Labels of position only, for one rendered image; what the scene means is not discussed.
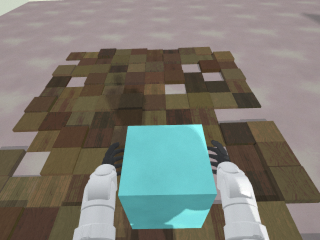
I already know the robot right hand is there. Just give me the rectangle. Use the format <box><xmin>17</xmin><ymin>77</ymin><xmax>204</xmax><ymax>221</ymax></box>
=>
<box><xmin>207</xmin><ymin>140</ymin><xmax>231</xmax><ymax>174</ymax></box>

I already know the robot left forearm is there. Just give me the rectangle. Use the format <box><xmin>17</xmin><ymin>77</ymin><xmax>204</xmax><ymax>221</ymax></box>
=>
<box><xmin>72</xmin><ymin>164</ymin><xmax>118</xmax><ymax>240</ymax></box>

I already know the robot left hand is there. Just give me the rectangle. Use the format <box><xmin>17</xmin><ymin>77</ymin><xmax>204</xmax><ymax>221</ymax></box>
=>
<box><xmin>101</xmin><ymin>142</ymin><xmax>125</xmax><ymax>176</ymax></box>

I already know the robot right forearm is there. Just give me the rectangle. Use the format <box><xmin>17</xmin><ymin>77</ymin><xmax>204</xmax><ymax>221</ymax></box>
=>
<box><xmin>216</xmin><ymin>161</ymin><xmax>270</xmax><ymax>240</ymax></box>

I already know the carton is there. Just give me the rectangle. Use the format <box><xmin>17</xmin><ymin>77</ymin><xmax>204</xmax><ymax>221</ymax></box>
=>
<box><xmin>118</xmin><ymin>124</ymin><xmax>217</xmax><ymax>229</ymax></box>

